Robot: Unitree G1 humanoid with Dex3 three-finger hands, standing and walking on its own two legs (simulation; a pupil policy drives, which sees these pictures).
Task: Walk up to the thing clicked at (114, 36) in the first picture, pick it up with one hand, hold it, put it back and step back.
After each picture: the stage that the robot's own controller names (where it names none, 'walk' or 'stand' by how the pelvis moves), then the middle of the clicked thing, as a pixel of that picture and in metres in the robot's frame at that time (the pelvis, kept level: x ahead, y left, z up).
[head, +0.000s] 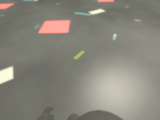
stand; (114, 36) +2.08 -0.54 -0.72
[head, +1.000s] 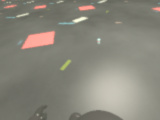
walk; (98, 41) +2.01 -0.01 -0.70
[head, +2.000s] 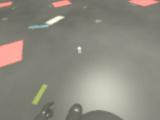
walk; (79, 50) +1.39 +0.35 -0.72
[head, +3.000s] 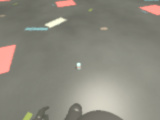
walk; (78, 66) +0.92 +0.27 -0.71
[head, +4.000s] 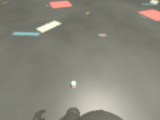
walk; (73, 84) +0.56 +0.22 -0.70
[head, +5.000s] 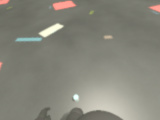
stand; (76, 98) +0.34 +0.20 -0.70
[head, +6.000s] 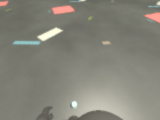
stand; (74, 105) +0.30 +0.19 -0.72
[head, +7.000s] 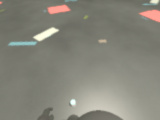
stand; (73, 103) +0.31 +0.21 -0.73
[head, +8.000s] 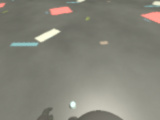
stand; (73, 105) +0.30 +0.21 -0.73
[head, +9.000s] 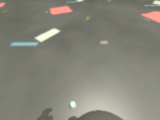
stand; (73, 105) +0.29 +0.21 -0.73
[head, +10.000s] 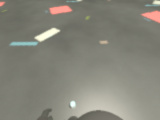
go down; (73, 104) +0.29 +0.21 -0.73
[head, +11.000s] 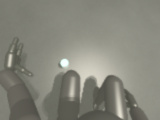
go down; (64, 64) +0.40 +0.22 -0.32
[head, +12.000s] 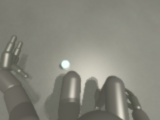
approach; (65, 65) +0.39 +0.22 -0.31
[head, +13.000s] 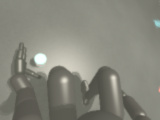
close in; (40, 60) +0.38 +0.26 -0.22
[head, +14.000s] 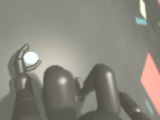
close; (30, 59) +0.38 +0.27 -0.22
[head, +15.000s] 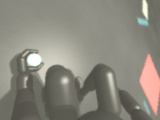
lift; (33, 61) +0.36 +0.25 -0.23
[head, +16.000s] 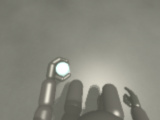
lift; (63, 71) +0.32 +0.20 -0.01
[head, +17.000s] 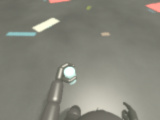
hold; (70, 76) +0.32 +0.16 +0.01
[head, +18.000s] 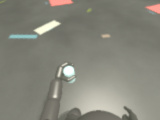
hold; (69, 74) +0.33 +0.17 +0.01
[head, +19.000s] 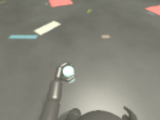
hold; (69, 74) +0.32 +0.17 +0.01
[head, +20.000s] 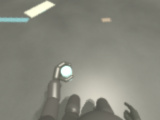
crouch; (67, 74) +0.33 +0.18 -0.05
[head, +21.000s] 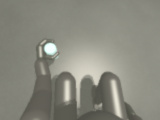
lower; (52, 52) +0.45 +0.24 -0.10
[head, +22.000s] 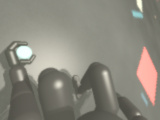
lower; (24, 54) +0.41 +0.26 -0.23
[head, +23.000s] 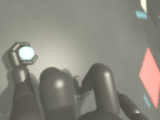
lower; (27, 55) +0.40 +0.27 -0.23
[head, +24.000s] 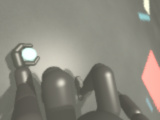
lower; (29, 56) +0.40 +0.27 -0.23
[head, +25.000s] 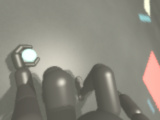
lower; (29, 57) +0.39 +0.27 -0.22
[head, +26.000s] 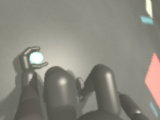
open; (35, 60) +0.38 +0.25 -0.23
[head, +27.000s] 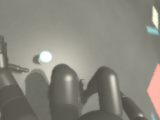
stand; (44, 58) +0.38 +0.24 -0.23
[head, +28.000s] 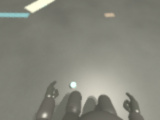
stand; (73, 85) +0.35 +0.18 -0.56
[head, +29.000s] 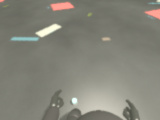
stand; (74, 101) +0.33 +0.17 -0.67
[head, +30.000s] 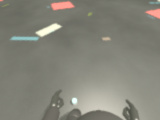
stand; (74, 101) +0.32 +0.17 -0.67
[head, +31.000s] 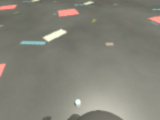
stand; (78, 103) +0.35 +0.16 -0.72
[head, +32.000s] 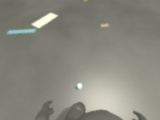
walk; (79, 86) +0.43 +0.14 -0.70
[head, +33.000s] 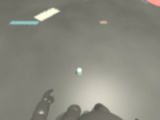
walk; (79, 71) +0.68 +0.15 -0.69
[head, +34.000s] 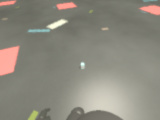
stand; (82, 65) +0.96 +0.22 -0.70
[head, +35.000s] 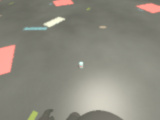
stand; (81, 65) +0.95 +0.20 -0.72
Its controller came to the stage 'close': yes
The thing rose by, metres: 0.73
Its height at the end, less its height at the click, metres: +0.00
